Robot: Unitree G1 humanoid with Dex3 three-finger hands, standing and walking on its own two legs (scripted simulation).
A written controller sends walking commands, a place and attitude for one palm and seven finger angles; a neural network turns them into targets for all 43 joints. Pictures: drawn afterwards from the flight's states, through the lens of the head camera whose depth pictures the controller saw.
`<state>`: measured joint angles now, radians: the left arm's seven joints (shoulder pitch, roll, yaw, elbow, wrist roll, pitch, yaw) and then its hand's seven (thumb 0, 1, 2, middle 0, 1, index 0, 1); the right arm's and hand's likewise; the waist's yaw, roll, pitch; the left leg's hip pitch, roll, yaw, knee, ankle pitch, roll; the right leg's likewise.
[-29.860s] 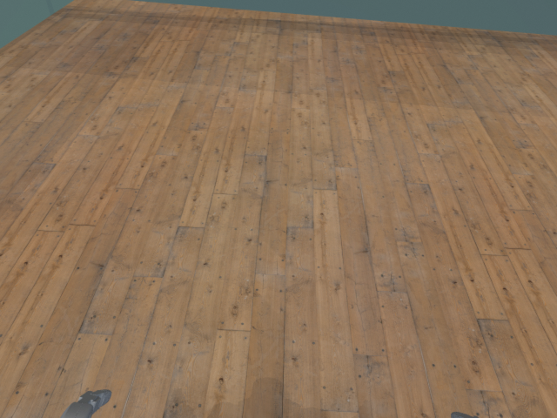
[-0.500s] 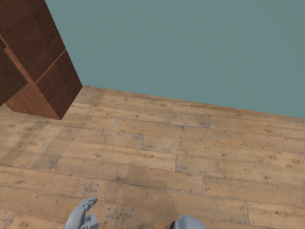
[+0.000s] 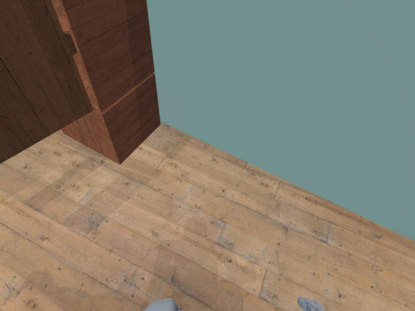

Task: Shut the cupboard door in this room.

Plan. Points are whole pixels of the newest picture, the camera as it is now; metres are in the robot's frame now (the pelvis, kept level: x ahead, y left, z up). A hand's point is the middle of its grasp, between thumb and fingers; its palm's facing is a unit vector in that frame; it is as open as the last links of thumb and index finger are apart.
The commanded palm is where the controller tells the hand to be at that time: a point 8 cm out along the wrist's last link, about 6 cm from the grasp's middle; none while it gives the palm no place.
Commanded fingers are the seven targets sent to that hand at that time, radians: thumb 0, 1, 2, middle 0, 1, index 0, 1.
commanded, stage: walk to a spot facing it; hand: left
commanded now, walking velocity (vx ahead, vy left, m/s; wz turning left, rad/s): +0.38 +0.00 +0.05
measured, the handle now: out of the picture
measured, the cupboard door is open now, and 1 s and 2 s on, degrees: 80 80 80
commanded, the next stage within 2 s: turn to face it in 0.34 s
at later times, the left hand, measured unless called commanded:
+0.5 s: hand (164, 217) +0.34 +0.15 -0.15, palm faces -0.09 -0.97 -0.22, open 7.4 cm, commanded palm none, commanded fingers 0.00 0.90 0.90 -0.20 -0.30 -0.20 -0.30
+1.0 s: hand (150, 232) +0.31 +0.18 -0.17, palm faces +0.28 -0.94 -0.20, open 7.3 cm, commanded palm none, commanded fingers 0.00 0.90 0.90 -0.20 -0.30 -0.20 -0.30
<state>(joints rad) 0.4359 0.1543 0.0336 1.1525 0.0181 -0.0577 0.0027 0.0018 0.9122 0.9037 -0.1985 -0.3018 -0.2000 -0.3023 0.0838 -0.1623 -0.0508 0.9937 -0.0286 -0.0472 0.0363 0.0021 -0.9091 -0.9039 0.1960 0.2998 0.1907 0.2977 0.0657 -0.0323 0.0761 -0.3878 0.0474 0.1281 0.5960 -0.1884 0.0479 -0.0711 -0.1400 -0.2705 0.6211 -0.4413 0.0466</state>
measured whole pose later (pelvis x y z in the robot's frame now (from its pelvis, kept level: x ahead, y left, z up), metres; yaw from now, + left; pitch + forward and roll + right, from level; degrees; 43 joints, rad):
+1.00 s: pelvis +0.28 -0.03 +0.00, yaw +13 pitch -1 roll -2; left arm 0.19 0.22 0.07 0.97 0.03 0.01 0.02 0.00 0.92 0.90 -0.20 -0.30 -0.20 -0.30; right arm 0.15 -0.23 -0.08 0.96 -0.01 0.05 0.03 0.00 -0.91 -0.90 0.20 0.30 0.19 0.30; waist 0.01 -0.03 0.07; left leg -0.35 0.09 0.11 0.70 -0.33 -0.06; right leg -0.25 -0.19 -0.38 0.61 -0.30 0.02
